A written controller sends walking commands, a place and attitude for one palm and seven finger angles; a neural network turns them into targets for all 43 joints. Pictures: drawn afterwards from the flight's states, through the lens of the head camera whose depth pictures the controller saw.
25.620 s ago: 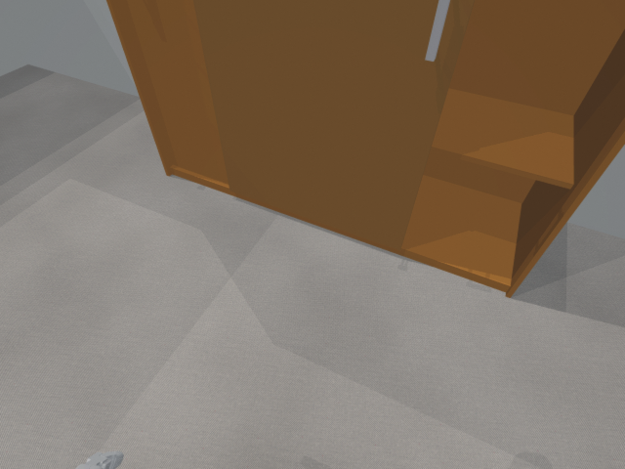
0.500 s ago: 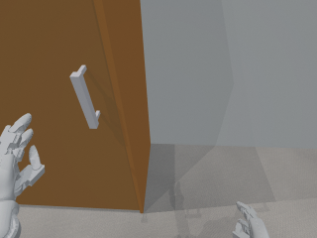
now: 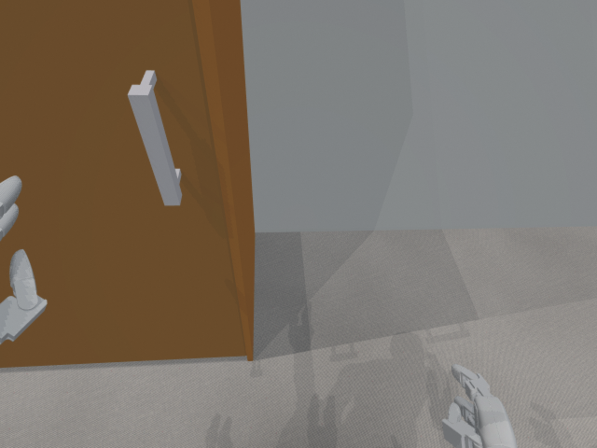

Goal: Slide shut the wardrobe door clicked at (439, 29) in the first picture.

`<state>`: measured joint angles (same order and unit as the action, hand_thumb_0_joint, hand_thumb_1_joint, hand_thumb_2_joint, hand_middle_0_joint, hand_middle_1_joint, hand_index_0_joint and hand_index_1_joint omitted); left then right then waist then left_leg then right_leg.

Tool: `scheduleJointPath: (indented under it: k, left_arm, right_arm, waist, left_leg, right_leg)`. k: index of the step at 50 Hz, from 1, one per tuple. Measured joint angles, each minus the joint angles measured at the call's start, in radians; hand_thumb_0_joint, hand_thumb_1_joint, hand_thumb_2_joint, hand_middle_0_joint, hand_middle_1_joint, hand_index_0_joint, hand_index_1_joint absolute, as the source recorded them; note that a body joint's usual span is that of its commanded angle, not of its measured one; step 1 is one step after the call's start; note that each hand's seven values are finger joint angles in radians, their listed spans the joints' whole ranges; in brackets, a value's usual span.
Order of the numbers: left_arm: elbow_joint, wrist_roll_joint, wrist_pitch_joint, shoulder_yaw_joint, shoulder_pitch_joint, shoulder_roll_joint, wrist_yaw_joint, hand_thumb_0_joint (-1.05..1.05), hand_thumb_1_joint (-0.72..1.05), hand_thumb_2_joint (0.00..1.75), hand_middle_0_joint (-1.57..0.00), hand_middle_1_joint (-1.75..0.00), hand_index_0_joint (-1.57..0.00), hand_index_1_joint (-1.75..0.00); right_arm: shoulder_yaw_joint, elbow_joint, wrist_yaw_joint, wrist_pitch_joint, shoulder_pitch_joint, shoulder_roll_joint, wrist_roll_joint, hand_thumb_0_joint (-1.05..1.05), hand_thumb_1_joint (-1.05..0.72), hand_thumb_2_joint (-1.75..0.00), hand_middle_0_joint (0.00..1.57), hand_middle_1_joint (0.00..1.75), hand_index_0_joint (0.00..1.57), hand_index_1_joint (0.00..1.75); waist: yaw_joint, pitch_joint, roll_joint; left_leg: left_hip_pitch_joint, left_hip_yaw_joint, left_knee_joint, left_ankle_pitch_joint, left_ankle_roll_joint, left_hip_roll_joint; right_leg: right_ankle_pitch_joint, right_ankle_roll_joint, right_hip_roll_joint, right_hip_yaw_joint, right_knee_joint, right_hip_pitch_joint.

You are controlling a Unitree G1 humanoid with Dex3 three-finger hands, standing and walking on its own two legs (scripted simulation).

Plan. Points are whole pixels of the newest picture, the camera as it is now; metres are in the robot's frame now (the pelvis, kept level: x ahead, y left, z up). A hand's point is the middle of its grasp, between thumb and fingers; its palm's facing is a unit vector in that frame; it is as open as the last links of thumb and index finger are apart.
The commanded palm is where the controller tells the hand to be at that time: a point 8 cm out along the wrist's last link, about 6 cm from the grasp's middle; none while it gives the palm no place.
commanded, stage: step back with the hand held close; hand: left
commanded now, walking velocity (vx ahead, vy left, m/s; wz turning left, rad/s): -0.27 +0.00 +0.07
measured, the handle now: (162, 142) +0.45 +0.23 +0.16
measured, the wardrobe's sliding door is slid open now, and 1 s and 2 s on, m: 0.00 0.00 0.00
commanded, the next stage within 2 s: stop stepping back and stand still in 0.58 s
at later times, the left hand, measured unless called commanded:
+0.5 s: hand out of the picture +0.07 +0.31 +0.17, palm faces +0.54 -0.76 -0.37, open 7.4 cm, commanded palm +0.01 +0.34 +0.18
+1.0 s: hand out of the picture -0.07 +0.41 +0.18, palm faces +0.53 -0.82 -0.22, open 7.4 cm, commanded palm -0.15 +0.43 +0.18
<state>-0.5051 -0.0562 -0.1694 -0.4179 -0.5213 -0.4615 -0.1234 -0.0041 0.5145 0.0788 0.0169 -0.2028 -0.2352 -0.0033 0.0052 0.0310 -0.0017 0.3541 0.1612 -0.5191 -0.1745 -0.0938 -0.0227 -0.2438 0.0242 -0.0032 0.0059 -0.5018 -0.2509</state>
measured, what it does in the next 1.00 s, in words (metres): walks backwards: right foot, then left foot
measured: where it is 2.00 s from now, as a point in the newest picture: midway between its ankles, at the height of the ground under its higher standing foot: outside the picture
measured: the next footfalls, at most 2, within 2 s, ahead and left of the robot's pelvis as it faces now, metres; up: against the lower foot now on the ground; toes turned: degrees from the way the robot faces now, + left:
right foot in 0.76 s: -0.19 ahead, -0.07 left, +0.00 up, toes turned +2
left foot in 0.90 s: -0.13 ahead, +0.22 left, +0.00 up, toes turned +5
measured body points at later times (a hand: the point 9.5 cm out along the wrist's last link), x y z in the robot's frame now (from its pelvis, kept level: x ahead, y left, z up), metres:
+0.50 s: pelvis -0.10 +0.03 -0.01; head -0.11 +0.06 +0.43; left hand +0.04 +0.35 +0.19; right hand +0.11 -0.19 -0.07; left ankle +0.06 +0.07 -0.72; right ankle -0.01 -0.14 -0.73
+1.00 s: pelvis -0.28 +0.12 -0.01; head -0.29 +0.19 +0.44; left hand -0.10 +0.46 +0.19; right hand -0.10 -0.07 -0.07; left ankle -0.18 +0.22 -0.73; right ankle -0.27 -0.02 -0.66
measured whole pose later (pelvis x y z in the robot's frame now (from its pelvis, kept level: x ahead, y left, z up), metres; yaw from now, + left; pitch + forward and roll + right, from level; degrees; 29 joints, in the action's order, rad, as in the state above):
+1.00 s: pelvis -0.28 +0.12 -0.01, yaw +3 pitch -5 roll -5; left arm -0.50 -0.05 -0.15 -0.44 -0.29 -0.42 -0.14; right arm -0.04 0.67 0.02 0.12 -0.19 -0.10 0.03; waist 0.01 0.07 -0.08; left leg 0.38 0.01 -0.66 -0.23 0.01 -0.06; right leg -0.48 -0.01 0.07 -0.02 -1.10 -0.41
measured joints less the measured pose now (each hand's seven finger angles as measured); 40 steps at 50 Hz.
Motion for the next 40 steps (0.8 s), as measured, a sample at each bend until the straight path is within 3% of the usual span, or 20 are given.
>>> scheduleJointPath:
  k: [4,7,14,19,23,26,28,30,32,34,36,37,38,39,40]
  left_arm:
    - [0.003,0.012,-0.028,-0.025,0.004,0.006,-0.005,0.01,0.89,0.9,-0.21,-0.3,-0.22,-0.3]
    - [0.006,0.01,-0.04,-0.033,-0.003,0.03,-0.011,0.01,0.89,0.9,-0.21,-0.3,-0.22,-0.3]
    - [0.013,0.024,-0.049,0.012,0.032,0.074,-0.018,0.01,0.89,0.9,-0.21,-0.3,-0.22,-0.3]
    - [0.007,0.024,-0.065,0.009,0.036,0.059,-0.02,0.01,0.89,0.9,-0.21,-0.3,-0.22,-0.3]
    - [-0.004,0.028,-0.088,0.009,0.04,0.048,-0.027,0.01,0.89,0.9,-0.21,-0.3,-0.22,-0.3]
    - [0.004,0.033,-0.095,0.02,0.076,0.055,-0.027,0.01,0.89,0.9,-0.21,-0.3,-0.22,-0.3]
    - [0.013,0.032,-0.082,0.019,0.118,0.053,-0.019,0.01,0.89,0.9,-0.21,-0.3,-0.22,-0.3]
    - [0.007,0.024,-0.072,0.011,0.16,0.025,-0.006,0.01,0.89,0.9,-0.21,-0.3,-0.22,-0.3]
    - [-0.009,0.01,-0.08,-0.001,0.162,-0.004,-0.003,0.01,0.89,0.9,-0.21,-0.3,-0.22,-0.3]
    - [-0.033,-0.005,-0.08,-0.009,0.135,-0.016,-0.004,0.01,0.89,0.9,-0.21,-0.3,-0.22,-0.3]
    - [-0.054,-0.02,-0.075,-0.017,0.102,-0.027,-0.006,0.01,0.89,0.9,-0.21,-0.3,-0.22,-0.3]
    - [-0.077,-0.024,-0.077,-0.039,0.08,-0.052,-0.011,0.01,0.89,0.9,-0.21,-0.3,-0.22,-0.3]
    - [-0.104,-0.023,-0.086,-0.065,0.059,-0.062,-0.015,0.01,0.89,0.9,-0.21,-0.3,-0.22,-0.3]
    - [-0.121,-0.022,-0.087,-0.07,0.049,-0.043,-0.011,0.01,0.89,0.9,-0.21,-0.3,-0.22,-0.3]
    - [-0.127,-0.021,-0.08,-0.054,0.06,-0.02,-0.002,0.01,0.89,0.9,-0.21,-0.3,-0.22,-0.3]
  right_arm:
    - [-0.002,0.016,-0.003,0.029,-0.028,0.009,0.002,0.01,-0.9,-0.9,0.2,0.3,0.2,0.3]
    - [-0.007,0.043,-0.007,0.043,-0.031,0.015,0.004,0.01,-0.9,-0.9,0.2,0.3,0.2,0.3]
    - [-0.014,0.083,-0.007,0.076,-0.031,0.031,0.012,0.01,-0.9,-0.9,0.21,0.3,0.21,0.3]
    - [-0.01,0.083,-0.013,0.085,-0.008,0.032,0.017,0.01,-0.9,-0.9,0.21,0.3,0.21,0.3]
    - [-0.001,0.083,-0.018,0.087,0.009,0.017,0.018,0.01,-0.9,-0.9,0.21,0.3,0.21,0.3]
    - [0.006,0.089,-0.013,0.081,0.02,0.0,0.016,0.01,-0.9,-0.9,0.21,0.3,0.21,0.3]
    - [0.018,0.091,-0.009,0.083,0.033,-0.001,0.024,0.01,-0.9,-0.9,0.21,0.3,0.21,0.3]
    - [0.034,0.096,-0.017,0.094,0.033,0.014,0.026,0.01,-0.9,-0.9,0.2,0.3,0.21,0.3]
    - [0.039,0.102,-0.034,0.103,0.022,0.029,0.019,0.01,-0.9,-0.9,0.2,0.3,0.2,0.3]
    - [0.038,0.108,-0.048,0.106,0.008,0.04,0.014,0.01,-0.9,-0.9,0.2,0.3,0.2,0.3]
    - [0.038,0.106,-0.056,0.106,-0.006,0.044,0.012,0.01,-0.9,-0.9,0.2,0.3,0.2,0.3]
    - [0.032,0.101,-0.062,0.11,-0.007,0.05,0.004,0.01,-0.9,-0.9,0.2,0.3,0.2,0.3]
    - [0.024,0.103,-0.07,0.113,0.005,0.046,0.001,0.01,-0.9,-0.9,0.2,0.3,0.2,0.3]
    - [0.019,0.125,-0.077,0.11,0.022,0.037,0.007,0.01,-0.9,-0.9,0.2,0.3,0.2,0.3]
    - [0.015,0.149,-0.08,0.099,0.023,0.036,0.012,0.01,-0.9,-0.9,0.2,0.3,0.2,0.3]
  waist:
    - [-0.005,-0.005,0.01]
    - [0.013,-0.005,0.023]
    - [0.033,0.002,0.037]
    - [0.033,-0.002,0.031]
    - [0.04,-0.007,0.02]
    - [0.036,-0.006,0.023]
    - [0.028,0.011,0.039]
    - [0.015,0.03,0.046]
    - [0.002,0.023,0.042]
    - [-0.005,-0.002,0.038]
    - [-0.003,-0.033,0.033]
    - [0.016,-0.046,-0.01]
    - [0.056,-0.044,-0.046]
    - [0.08,-0.03,-0.041]
    - [0.092,-0.023,-0.036]
  left_leg:
    - [0.046,-0.029,-0.029,0.012,-0.015,0.02]
    - [0.071,-0.039,-0.035,0.027,-0.015,0.023]
    - [0.076,-0.065,0.013,0.056,-0.003,0.035]
    - [0.095,-0.065,0.011,0.014,0.022,0.039]
    - [0.136,-0.062,-0.068,-0.081,0.061,0.039]
    - [0.165,-0.068,-0.101,-0.093,0.039,0.035]
    - [0.163,-0.067,-0.054,0.013,0.012,0.014]
    - [0.146,-0.056,0.014,0.125,0.008,-0.007]
    - [0.135,-0.023,0.081,0.177,-0.006,-0.024]
    - [0.133,0.021,0.146,0.198,0.017,-0.034]
    - [0.163,0.067,0.156,0.155,0.089,-0.031]
    - [0.232,0.081,0.033,0.024,0.142,-0.008]
    - [0.322,0.03,-0.22,-0.1,0.169,0.007]
    - [0.374,-0.045,-0.475,-0.165,0.174,0.006]
    - [0.376,-0.102,-0.639,-0.184,0.169,0.006]
  right_leg:
    - [-0.04,-0.017,0.004,-0.014,-0.054,-0.014]
    - [-0.044,-0.006,0.007,-0.016,-0.041,-0.02]
    - [-0.051,-0.026,0.036,-0.039,-0.019,-0.023]
    - [-0.006,-0.029,0.042,-0.056,0.001,-0.033]
    - [0.061,0.002,0.035,-0.061,-0.009,-0.054]
    - [-0.048,0.002,0.034,-0.043,-0.081,-0.097]
    - [-0.181,-0.016,0.067,-0.039,-0.265,-0.156]
    - [-0.249,-0.027,0.105,-0.019,-0.471,-0.176]
    - [-0.276,-0.036,0.123,0.023,-0.546,-0.146]
    - [-0.303,-0.053,0.128,0.076,-0.507,-0.079]
    - [-0.336,-0.087,0.116,0.136,-0.327,0.023]
    - [-0.343,-0.126,0.08,0.121,-0.186,0.067]
    - [-0.287,-0.146,0.044,0.079,-0.135,0.053]
    - [-0.241,-0.115,0.04,0.06,-0.184,0.022]
    - [-0.213,-0.077,0.037,0.053,-0.21,0.019]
